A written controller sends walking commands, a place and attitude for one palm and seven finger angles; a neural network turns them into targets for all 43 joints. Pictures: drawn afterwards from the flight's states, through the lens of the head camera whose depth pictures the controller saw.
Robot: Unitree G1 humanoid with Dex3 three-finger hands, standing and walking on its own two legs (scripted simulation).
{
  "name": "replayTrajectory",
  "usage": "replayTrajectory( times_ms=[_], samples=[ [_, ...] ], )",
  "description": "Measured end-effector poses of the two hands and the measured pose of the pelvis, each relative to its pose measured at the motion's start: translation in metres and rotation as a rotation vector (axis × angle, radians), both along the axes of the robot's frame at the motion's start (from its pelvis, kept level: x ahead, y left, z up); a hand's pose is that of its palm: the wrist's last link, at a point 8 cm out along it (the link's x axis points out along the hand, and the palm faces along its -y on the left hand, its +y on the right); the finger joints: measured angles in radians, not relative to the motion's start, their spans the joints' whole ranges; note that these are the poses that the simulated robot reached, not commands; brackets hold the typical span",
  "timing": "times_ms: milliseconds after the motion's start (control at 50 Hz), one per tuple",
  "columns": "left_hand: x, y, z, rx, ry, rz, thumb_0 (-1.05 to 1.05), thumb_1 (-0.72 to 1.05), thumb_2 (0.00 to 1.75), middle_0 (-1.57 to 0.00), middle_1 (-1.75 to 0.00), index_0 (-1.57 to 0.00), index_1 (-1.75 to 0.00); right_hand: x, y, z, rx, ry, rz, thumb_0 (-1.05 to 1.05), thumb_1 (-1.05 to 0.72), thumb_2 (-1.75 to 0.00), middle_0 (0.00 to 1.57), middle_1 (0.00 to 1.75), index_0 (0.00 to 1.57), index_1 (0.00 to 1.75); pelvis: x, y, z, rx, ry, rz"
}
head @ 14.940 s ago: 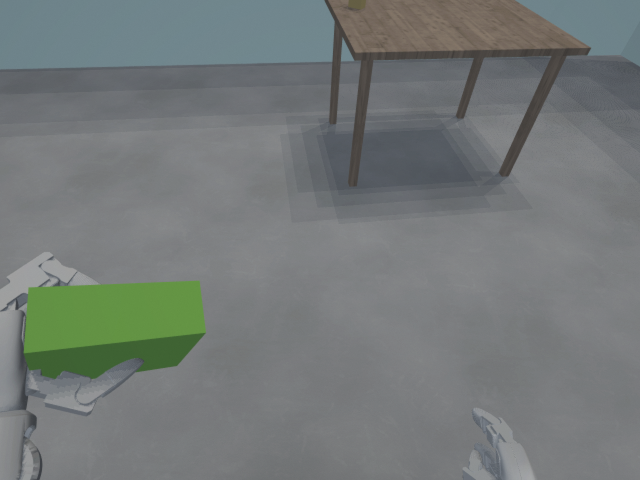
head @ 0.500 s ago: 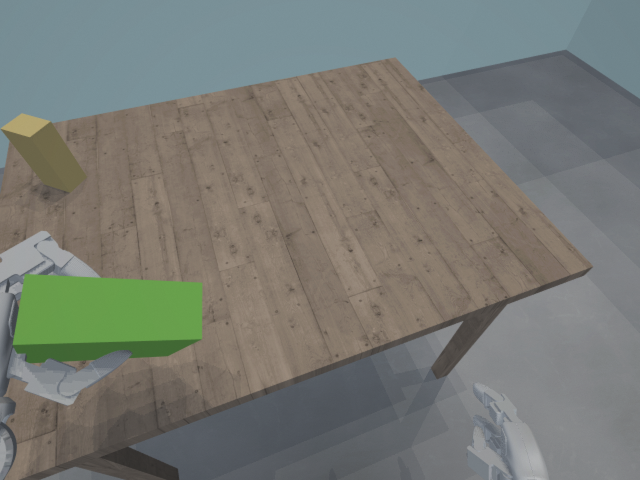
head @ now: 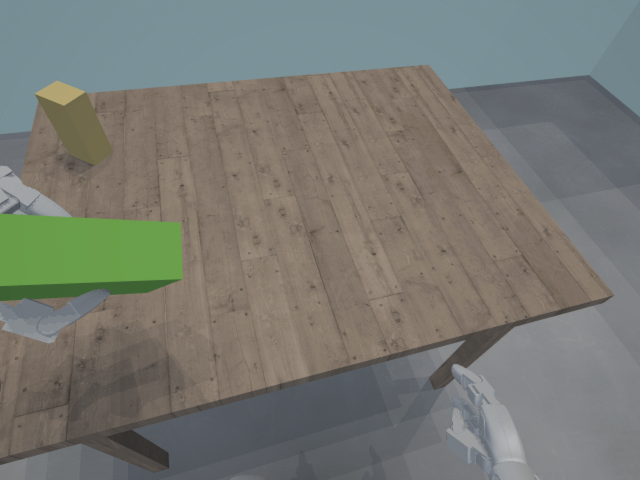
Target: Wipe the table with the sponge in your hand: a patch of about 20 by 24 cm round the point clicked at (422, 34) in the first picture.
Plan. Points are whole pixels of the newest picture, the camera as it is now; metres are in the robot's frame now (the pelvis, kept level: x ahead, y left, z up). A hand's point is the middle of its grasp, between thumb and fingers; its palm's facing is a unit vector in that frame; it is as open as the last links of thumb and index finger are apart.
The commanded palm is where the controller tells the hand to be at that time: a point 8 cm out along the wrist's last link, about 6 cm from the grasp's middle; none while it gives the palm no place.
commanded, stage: come to a stop and stand still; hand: left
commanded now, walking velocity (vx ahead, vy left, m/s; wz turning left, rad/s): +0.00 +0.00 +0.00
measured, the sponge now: (114, 262) +0.27 +0.24 +0.15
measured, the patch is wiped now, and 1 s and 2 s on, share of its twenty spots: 0.00 0.00 0.00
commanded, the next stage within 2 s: look again from close up in 0.56 s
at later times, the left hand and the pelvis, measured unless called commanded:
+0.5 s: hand (70, 317) +0.20 +0.25 +0.16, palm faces +0.39 -0.84 -0.37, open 9.5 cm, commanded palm +0.14 +0.28 +0.18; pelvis -0.01 +0.00 +0.00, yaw +1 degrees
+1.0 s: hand (83, 301) +0.22 +0.25 +0.15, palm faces +0.36 -0.84 -0.40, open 9.5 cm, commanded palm +0.16 +0.28 +0.18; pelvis +0.01 +0.00 +0.00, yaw +1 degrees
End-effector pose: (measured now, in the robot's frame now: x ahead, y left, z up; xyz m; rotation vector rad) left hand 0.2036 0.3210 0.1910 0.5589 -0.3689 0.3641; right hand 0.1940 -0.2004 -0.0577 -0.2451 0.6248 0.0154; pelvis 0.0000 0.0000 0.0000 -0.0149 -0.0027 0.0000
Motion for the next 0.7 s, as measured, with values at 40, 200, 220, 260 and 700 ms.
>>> replayTrajectory(
  times_ms=[40,200,220,260,700],
  samples=[
    [-0.004,-0.005,0.000,-0.044,-0.005,0.006,-0.01,-0.44,1.02,-0.79,-1.37,-0.79,-1.37,-0.003,-0.001,0.001,0.025,-0.027,-0.017,0.01,-0.90,-0.90,0.20,0.30,0.20,0.30,-0.001,0.003,-0.001,0.004,-0.009,-0.004],
    [-0.035,-0.035,-0.018,-0.085,0.083,-0.087,-0.01,-0.44,1.02,-0.79,-1.37,-0.79,-1.37,-0.030,-0.014,-0.003,0.011,-0.010,-0.094,0.01,-0.90,-0.90,0.20,0.30,0.20,0.30,-0.007,0.003,-0.001,0.005,-0.023,0.006],
    [-0.037,-0.032,-0.020,-0.085,0.086,-0.071,-0.01,-0.44,1.02,-0.79,-1.37,-0.79,-1.37,-0.033,-0.016,-0.005,0.003,0.003,-0.097,0.01,-0.90,-0.90,0.20,0.30,0.20,0.30,-0.008,0.003,-0.001,0.003,-0.023,0.010],
    [-0.042,-0.024,-0.022,-0.090,0.085,-0.030,-0.01,-0.44,1.02,-0.79,-1.37,-0.79,-1.37,-0.039,-0.019,-0.007,-0.011,0.023,-0.099,0.01,-0.90,-0.90,0.20,0.30,0.20,0.30,-0.011,0.001,-0.001,0.000,-0.023,0.016],
    [-0.031,-0.030,-0.019,-0.084,0.099,-0.023,-0.01,-0.44,1.02,-0.79,-1.37,-0.79,-1.37,-0.024,-0.018,-0.004,-0.008,0.023,-0.084,0.01,-0.90,-0.90,0.20,0.30,0.20,0.30,-0.004,-0.002,0.003,-0.006,-0.003,0.021]
  ],
)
